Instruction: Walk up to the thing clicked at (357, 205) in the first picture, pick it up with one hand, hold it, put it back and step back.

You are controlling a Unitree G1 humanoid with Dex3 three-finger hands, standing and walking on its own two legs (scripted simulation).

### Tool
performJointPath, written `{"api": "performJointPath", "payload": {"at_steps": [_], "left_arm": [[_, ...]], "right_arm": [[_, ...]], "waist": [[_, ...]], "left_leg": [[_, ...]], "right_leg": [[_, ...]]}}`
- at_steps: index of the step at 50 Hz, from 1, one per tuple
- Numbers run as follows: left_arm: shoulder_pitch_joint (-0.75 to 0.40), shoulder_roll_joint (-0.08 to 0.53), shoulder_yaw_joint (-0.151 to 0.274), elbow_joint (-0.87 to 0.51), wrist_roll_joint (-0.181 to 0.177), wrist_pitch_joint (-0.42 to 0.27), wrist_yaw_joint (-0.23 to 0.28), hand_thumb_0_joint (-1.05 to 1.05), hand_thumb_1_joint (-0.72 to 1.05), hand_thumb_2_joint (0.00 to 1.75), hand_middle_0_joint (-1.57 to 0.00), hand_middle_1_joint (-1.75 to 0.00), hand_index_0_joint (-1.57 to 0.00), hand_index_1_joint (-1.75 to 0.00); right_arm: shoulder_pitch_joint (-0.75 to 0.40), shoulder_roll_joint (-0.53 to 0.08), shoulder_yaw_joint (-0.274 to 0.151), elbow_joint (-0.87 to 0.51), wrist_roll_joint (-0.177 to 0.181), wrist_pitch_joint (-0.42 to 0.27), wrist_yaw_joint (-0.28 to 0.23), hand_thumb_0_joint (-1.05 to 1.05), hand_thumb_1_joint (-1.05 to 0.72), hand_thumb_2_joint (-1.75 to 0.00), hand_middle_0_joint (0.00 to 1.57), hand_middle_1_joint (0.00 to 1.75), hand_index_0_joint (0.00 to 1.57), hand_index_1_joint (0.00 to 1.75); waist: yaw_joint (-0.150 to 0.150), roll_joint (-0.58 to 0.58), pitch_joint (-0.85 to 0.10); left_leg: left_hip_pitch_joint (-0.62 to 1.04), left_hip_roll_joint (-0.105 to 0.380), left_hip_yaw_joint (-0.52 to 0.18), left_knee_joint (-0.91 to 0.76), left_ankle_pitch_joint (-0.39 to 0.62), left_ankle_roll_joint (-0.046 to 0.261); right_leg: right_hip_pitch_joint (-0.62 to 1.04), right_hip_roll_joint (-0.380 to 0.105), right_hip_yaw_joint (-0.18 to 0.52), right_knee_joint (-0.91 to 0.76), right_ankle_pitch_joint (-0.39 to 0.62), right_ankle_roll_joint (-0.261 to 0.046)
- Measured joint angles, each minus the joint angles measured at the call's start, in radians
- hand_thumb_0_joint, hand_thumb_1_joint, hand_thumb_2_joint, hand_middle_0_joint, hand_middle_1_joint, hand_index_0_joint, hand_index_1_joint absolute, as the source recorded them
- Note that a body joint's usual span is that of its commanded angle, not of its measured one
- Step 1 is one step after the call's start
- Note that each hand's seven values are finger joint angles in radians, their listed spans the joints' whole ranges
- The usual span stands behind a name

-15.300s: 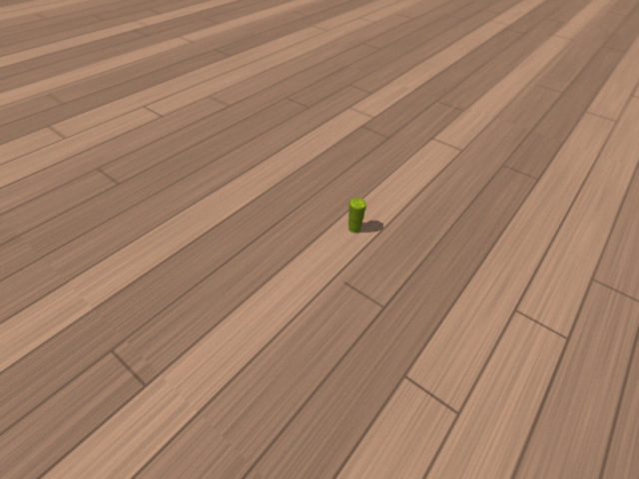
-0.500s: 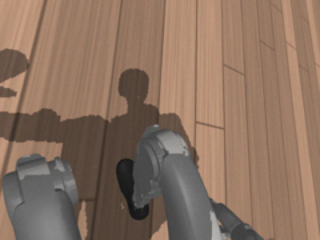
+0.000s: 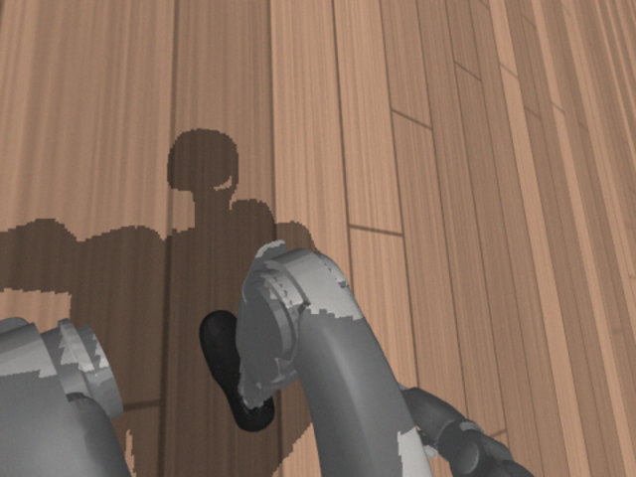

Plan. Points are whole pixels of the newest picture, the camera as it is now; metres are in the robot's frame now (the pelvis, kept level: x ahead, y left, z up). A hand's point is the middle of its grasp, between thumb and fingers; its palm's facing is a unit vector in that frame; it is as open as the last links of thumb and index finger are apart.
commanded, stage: close in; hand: left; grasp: from the side
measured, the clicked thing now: out of the picture +0.52 +0.28 -0.23
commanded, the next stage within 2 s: none
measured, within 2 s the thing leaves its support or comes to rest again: neither
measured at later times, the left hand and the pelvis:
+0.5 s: hand out of the picture +0.51 +0.28 -0.17, palm faces +0.38 -0.92 -0.04, open 17.5 cm; pelvis +0.00 -0.01 +0.00, yaw +0 degrees
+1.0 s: hand out of the picture +0.51 +0.27 -0.17, palm faces +0.37 -0.93 -0.03, open 17.5 cm; pelvis +0.00 -0.01 +0.00, yaw +0 degrees
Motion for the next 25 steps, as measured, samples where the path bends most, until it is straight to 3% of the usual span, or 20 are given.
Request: {"api": "performJointPath", "payload": {"at_steps": [7, 18, 25], "left_arm": [[-0.025, -0.027, -0.061, 0.013, 0.018, -0.014, 0.032, -0.01, -0.6, 0.13, -0.06, -0.16, -0.07, -0.16], [-0.023, -0.023, -0.034, 0.004, 0.048, -0.034, 0.094, -0.01, -0.61, 0.14, -0.05, -0.15, -0.05, -0.15], [-0.024, -0.022, -0.042, -0.003, 0.034, -0.024, 0.102, -0.01, -0.61, 0.14, -0.04, -0.15, -0.05, -0.15]], "right_arm": [[-0.008, 0.018, 0.002, 0.014, -0.005, 0.01, 0.016, -0.01, -0.91, -0.9, 0.2, 0.3, 0.21, 0.3], [-0.028, 0.024, 0.009, -0.005, -0.013, 0.026, 0.02, -0.01, -0.91, -0.9, 0.2, 0.3, 0.2, 0.3], [-0.019, 0.022, 0.007, 0.007, -0.011, 0.029, 0.027, -0.01, -0.91, -0.91, 0.2, 0.3, 0.2, 0.3]], "waist": [[-0.005, -0.005, -0.009], [-0.026, -0.02, 0.005], [-0.015, -0.013, 0.014]], "left_leg": [[-0.001, -0.004, -0.008, -0.001, -0.008, -0.009], [0.003, -0.002, -0.027, -0.001, -0.019, -0.023], [0.0, -0.001, -0.019, -0.006, -0.013, -0.024]], "right_leg": [[-0.003, -0.004, -0.005, 0.0, -0.005, 0.009], [-0.007, -0.002, -0.017, -0.004, -0.004, 0.012], [-0.012, -0.005, -0.011, -0.003, -0.001, 0.015]]}}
